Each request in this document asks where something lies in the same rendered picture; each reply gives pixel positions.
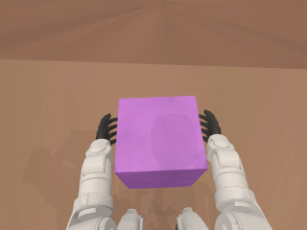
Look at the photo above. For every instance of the right robot hand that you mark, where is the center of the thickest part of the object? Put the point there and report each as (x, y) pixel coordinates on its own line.
(212, 125)

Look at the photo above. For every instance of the left robot hand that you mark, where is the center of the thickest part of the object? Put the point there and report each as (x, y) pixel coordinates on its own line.
(104, 129)

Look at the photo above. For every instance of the left robot upper arm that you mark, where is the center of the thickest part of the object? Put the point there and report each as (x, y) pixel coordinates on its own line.
(99, 223)

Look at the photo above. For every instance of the robot left thigh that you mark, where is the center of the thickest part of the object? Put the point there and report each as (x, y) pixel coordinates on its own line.
(131, 221)

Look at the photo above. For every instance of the robot left forearm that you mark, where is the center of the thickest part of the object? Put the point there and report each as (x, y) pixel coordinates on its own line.
(94, 198)

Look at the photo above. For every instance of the robot right forearm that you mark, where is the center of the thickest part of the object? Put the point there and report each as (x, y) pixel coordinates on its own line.
(232, 191)

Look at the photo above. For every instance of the robot left shin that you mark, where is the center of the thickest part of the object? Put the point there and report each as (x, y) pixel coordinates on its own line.
(132, 211)

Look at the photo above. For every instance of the carton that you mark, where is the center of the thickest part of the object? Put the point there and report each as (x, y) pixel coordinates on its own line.
(159, 142)

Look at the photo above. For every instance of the right robot upper arm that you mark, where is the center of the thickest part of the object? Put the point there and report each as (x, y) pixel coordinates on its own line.
(232, 220)

